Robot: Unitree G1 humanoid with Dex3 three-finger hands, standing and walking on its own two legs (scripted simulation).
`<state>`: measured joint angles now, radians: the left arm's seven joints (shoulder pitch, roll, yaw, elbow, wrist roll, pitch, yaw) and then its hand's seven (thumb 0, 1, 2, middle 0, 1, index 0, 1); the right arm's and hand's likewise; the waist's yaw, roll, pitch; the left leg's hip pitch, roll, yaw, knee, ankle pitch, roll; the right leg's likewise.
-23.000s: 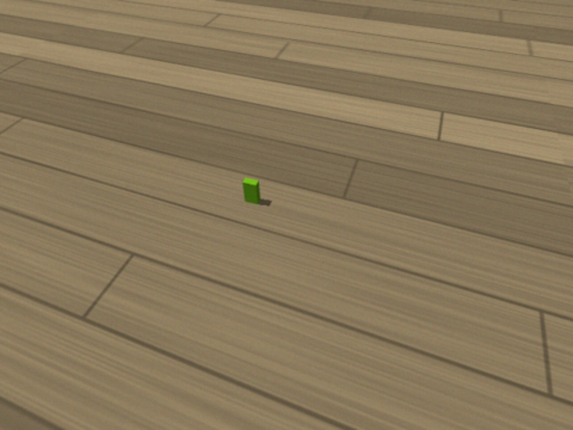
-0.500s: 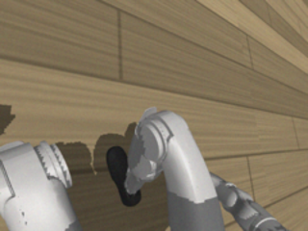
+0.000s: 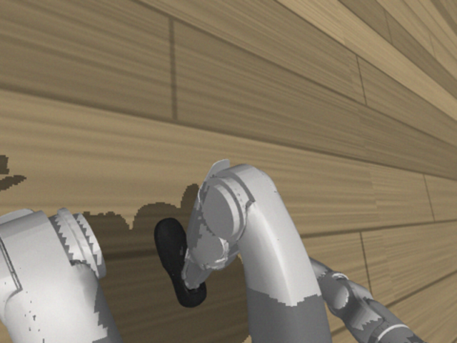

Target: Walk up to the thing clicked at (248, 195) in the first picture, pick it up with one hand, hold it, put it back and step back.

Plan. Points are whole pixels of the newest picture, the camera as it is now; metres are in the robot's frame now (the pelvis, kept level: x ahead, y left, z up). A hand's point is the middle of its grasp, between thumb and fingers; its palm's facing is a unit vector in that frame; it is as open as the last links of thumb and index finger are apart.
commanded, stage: withdraw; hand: left
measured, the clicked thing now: out of the picture +0.43 +0.28 -0.22
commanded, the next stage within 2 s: rise in 0.32 s
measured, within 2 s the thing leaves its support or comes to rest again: neither
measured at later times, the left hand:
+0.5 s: hand out of the picture +0.39 +0.34 -0.10, palm faces +0.28 -0.95 -0.13, open 15.4 cm
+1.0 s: hand out of the picture +0.28 +0.34 +0.06, palm faces +0.26 -0.85 -0.46, open 17.1 cm
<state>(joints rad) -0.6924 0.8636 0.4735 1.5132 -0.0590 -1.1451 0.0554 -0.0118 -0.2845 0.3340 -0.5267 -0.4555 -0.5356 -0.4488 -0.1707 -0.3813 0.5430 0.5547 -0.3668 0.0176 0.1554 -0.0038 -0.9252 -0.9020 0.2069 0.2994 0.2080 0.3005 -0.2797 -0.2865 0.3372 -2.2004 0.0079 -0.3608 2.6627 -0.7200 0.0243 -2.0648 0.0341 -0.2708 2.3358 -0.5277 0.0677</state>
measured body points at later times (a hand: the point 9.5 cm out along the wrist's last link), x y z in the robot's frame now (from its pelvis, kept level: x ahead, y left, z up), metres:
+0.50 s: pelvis +0.00 +0.00 +0.02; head +0.19 +0.17 +0.39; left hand +0.37 +0.39 -0.09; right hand +0.20 -0.24 -0.03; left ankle +0.08 +0.11 -0.25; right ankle +0.16 -0.12 -0.25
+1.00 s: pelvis +0.03 -0.02 +0.16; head +0.22 +0.06 +0.56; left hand +0.26 +0.38 +0.09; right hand +0.24 -0.22 +0.03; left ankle +0.08 +0.11 -0.25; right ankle +0.16 -0.12 -0.25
